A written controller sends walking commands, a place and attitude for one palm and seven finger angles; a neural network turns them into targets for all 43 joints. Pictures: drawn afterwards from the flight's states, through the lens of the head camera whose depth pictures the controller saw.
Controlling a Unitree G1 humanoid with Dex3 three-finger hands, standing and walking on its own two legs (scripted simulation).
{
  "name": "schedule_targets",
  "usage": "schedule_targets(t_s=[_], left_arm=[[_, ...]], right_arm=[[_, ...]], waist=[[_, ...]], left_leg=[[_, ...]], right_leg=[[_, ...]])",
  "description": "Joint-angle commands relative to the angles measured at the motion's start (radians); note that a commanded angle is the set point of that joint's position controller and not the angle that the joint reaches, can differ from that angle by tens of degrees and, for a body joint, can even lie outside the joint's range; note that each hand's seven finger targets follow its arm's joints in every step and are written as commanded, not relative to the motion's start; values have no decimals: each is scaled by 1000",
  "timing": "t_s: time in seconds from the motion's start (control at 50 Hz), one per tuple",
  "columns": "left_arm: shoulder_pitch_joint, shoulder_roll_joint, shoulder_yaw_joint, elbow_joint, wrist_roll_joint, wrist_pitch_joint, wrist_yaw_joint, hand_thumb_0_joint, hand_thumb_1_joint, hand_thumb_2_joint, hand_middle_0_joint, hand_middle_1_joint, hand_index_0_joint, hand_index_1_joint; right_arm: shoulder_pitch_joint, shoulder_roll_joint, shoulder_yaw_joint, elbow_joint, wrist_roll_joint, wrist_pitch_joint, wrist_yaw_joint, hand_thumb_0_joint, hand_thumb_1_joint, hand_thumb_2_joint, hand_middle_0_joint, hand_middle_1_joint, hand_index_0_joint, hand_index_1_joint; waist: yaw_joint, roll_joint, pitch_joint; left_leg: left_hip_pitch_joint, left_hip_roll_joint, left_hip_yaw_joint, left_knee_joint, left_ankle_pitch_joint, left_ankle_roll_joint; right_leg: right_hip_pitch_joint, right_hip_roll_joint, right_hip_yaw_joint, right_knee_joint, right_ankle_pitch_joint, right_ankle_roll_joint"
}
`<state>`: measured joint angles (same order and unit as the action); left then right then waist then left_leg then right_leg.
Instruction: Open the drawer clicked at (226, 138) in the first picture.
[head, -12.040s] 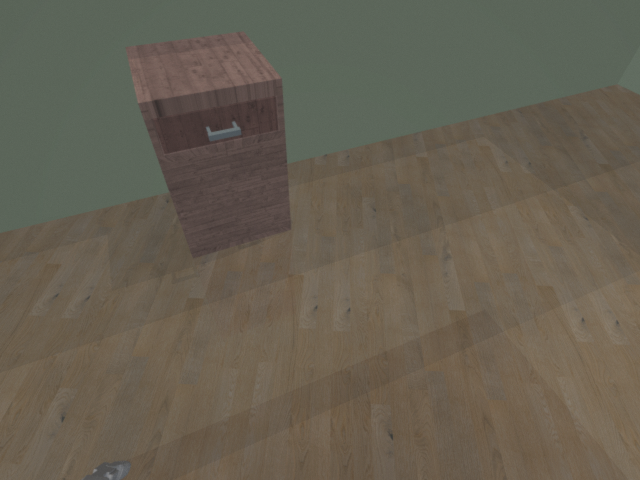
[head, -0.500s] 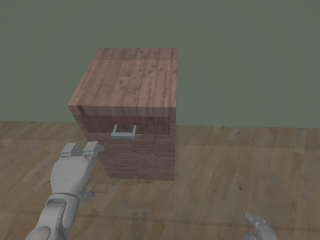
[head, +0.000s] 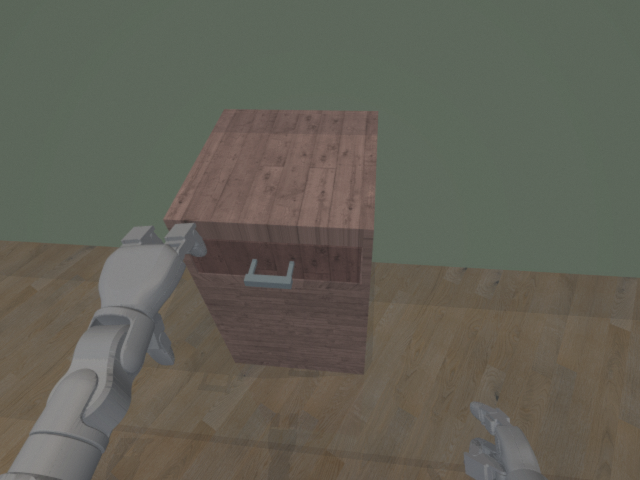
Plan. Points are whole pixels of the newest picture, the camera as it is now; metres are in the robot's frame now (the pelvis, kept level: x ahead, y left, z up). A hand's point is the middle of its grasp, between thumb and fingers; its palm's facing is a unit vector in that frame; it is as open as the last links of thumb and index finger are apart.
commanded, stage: raise the hand with hooked fingers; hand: left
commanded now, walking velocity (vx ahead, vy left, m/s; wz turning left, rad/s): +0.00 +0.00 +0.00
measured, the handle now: (270, 273) +0.55 +0.20 -0.20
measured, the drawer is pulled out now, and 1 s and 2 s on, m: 0.00 0.00 0.00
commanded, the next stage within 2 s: move the hooked fingers above the handle in 0.40 s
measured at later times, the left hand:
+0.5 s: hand (172, 290) +0.31 +0.24 +0.07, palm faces +0.05 -0.10 -0.99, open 13.8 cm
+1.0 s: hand (216, 285) +0.37 +0.22 +0.00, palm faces -0.07 -0.06 -1.00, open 13.8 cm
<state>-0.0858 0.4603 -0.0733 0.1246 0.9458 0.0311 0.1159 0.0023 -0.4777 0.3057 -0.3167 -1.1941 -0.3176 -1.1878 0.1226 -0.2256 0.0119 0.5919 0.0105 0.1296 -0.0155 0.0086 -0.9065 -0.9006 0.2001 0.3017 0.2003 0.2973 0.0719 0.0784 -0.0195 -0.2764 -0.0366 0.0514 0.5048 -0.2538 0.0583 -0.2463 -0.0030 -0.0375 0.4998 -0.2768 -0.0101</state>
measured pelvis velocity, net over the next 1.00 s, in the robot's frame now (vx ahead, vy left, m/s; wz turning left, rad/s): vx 0.00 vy -0.01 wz -0.02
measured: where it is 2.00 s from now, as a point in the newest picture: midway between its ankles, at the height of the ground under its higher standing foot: outside the picture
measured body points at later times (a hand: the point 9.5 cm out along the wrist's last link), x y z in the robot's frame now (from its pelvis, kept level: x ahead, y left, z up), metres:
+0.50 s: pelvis +0.00 -0.01 +0.00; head +0.03 -0.04 +0.45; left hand +0.30 +0.24 +0.13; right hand +0.18 -0.24 -0.11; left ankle +0.01 +0.08 -0.74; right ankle -0.01 -0.11 -0.74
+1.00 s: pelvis +0.00 -0.01 -0.01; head +0.06 -0.04 +0.43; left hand +0.37 +0.22 +0.06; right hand +0.13 -0.27 -0.14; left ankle +0.01 +0.08 -0.74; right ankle -0.01 -0.12 -0.74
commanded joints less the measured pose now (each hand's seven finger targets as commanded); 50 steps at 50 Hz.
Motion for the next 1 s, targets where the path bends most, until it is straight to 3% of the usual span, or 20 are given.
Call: schedule_targets(t_s=[0.0,0.06,0.1,0.2,0.24,0.26,0.34,0.36,0.46,0.48,0.52,0.56,0.58,0.64,0.68,0.74,0.78,0.82,0.9,0.98], left_arm=[[-290,190,98,-165,-12,-16,-8,0,-500,300,-300,-1200,-300,-1200],[-204,159,85,-144,-37,-34,-45,0,-500,300,-300,-1200,-300,-1200],[-200,185,110,-178,-45,-60,-54,0,-500,300,-300,-1200,-300,-1200],[-230,242,181,-267,-27,-130,0,0,-500,300,-300,-1200,-300,-1200],[-241,262,209,-268,-23,-137,32,0,-500,300,-300,-1200,-300,-1200],[-252,252,203,-273,-20,-139,49,0,-500,300,-300,-1200,-300,-1200],[-226,238,202,-197,-21,-98,82,0,-500,300,-300,-1200,-300,-1200],[-226,217,175,-188,-21,-83,81,0,-500,300,-300,-1200,-300,-1200],[-199,169,100,-166,-35,-31,37,0,-500,300,-300,-1200,-300,-1200],[-207,188,109,-186,-36,-34,29,0,-500,300,-300,-1200,-300,-1200],[-249,151,66,-125,-29,-37,11,0,-500,300,-300,-1200,-300,-1200],[-283,166,80,-71,-21,-57,4,0,-500,300,-300,-1200,-300,-1200],[-304,178,94,-67,-14,-74,8,0,-500,300,-300,-1200,-300,-1200],[-396,195,107,-79,17,-122,44,0,-500,300,-300,-1200,-300,-1200],[-453,181,103,-47,34,-147,79,0,-500,300,-300,-1200,-300,-1200],[-495,219,152,65,57,-151,132,0,-500,300,-300,-1200,-300,-1200],[-541,181,120,118,64,-141,159,0,-500,300,-300,-1200,-300,-1200],[-533,189,127,194,72,-118,179,0,-500,300,-300,-1200,-300,-1200],[-492,140,80,276,75,-82,175,0,-500,300,-300,-1200,-300,-1200],[-523,123,58,321,70,-104,155,0,-500,300,-300,-1200,-300,-1200]], right_arm=[[-97,-120,-45,-147,2,-37,-7,0,-900,-900,200,300,200,300],[-86,-124,-48,-155,5,-32,2,0,-900,-900,200,300,200,300],[-87,-132,-52,-159,2,-29,5,0,-900,-900,200,300,200,300],[-80,-127,-60,-158,-8,-35,7,0,-900,-900,200,300,200,300],[-83,-128,-63,-153,-5,-37,6,0,-900,-900,200,300,200,300],[-81,-124,-62,-150,-6,-40,8,0,-900,-900,200,300,200,300],[-79,-130,-71,-135,5,-36,12,0,-900,-900,200,300,200,300],[-79,-129,-69,-136,8,-35,12,0,-900,-900,200,300,200,300],[-91,-135,-67,-147,18,-32,12,0,-900,-900,200,300,200,300],[-90,-136,-67,-149,17,-31,10,0,-900,-900,200,300,200,300],[-80,-136,-63,-140,14,-29,6,0,-900,-900,200,300,200,300],[-70,-139,-59,-130,14,-28,1,0,-900,-900,200,300,200,300],[-63,-136,-62,-128,12,-28,0,0,-900,-900,200,300,200,300],[-53,-131,-66,-125,3,-33,-4,0,-900,-900,200,300,200,300],[-38,-123,-71,-112,1,-38,-6,0,-900,-900,200,300,200,300],[-11,-128,-77,-92,-2,-38,-12,0,-900,-900,200,300,200,300],[5,-127,-82,-85,-1,-42,-12,0,-900,-900,200,300,200,300],[14,-133,-86,-78,-2,-38,-13,0,-900,-900,200,300,200,300],[52,-145,-98,-83,0,-28,-5,0,-900,-900,200,300,200,300],[89,-153,-107,-77,-1,-16,-8,0,-900,-900,200,300,200,300]], waist=[[-21,-44,-223],[-17,-79,-219],[-10,-91,-224],[4,-32,-273],[3,-4,-258],[5,15,-272],[-5,-33,-259],[-6,-29,-261],[-21,-70,-248],[-18,-72,-259],[-37,-100,-216],[-43,-125,-176],[-39,-125,-184],[-35,-40,-228],[-45,-23,-254],[-44,-53,-287],[-54,-55,-316],[-55,-48,-337],[-59,-71,-409],[-86,-119,-388]], left_leg=[[145,28,-73,-79,292,-23],[137,29,-67,-79,299,-19],[134,30,-67,-83,308,-18],[154,32,-72,-71,365,-18],[143,32,-72,-71,346,-23],[148,31,-74,-69,351,-23],[122,31,-63,-65,326,-23],[117,30,-61,-65,317,-21],[108,29,-50,-75,268,-14],[114,28,-53,-75,275,-11],[98,26,-51,-67,254,-9],[65,24,-45,-64,209,-5],[63,21,-45,-59,206,-5],[75,16,-48,-35,209,-8],[74,16,-50,-9,209,-8],[17,13,-46,22,198,-8],[-4,14,-43,45,199,-9],[-25,13,-35,67,219,-11],[-48,15,-30,95,267,-10],[-83,16,-29,120,262,-1]], right_leg=[[38,23,23,-79,207,-38],[49,22,22,-87,222,-34],[58,22,26,-89,238,-33],[61,20,32,-75,264,-39],[44,22,34,-74,241,-41],[43,20,33,-69,242,-44],[31,23,33,-68,236,-40],[31,21,29,-65,233,-39],[43,17,36,-81,217,-30],[57,16,39,-81,227,-31],[14,18,34,-82,216,-29],[-15,20,37,-87,181,-28],[-18,20,37,-80,178,-29],[-48,20,42,-56,162,-37],[-83,22,40,-34,155,-40],[-101,26,44,-2,154,-39],[-123,25,38,24,161,-40],[-130,27,42,42,197,-41],[-101,28,48,65,281,-38],[-117,29,54,72,308,-32]])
